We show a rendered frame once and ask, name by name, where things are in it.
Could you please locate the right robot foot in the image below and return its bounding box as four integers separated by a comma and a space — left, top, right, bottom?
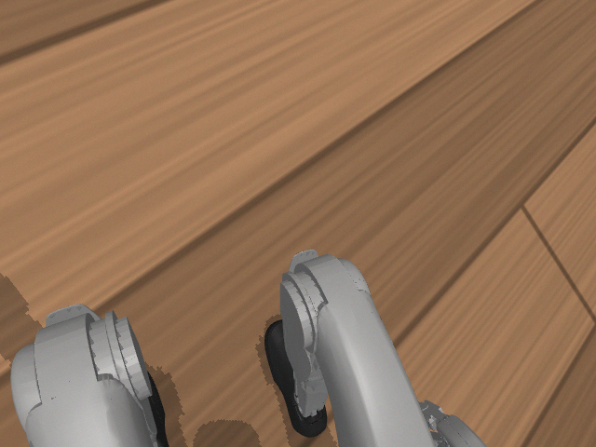
264, 319, 327, 438

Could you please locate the left robot foot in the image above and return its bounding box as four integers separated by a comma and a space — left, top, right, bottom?
147, 371, 169, 447

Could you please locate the right robot hand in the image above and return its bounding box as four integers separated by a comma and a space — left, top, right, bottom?
419, 400, 487, 447

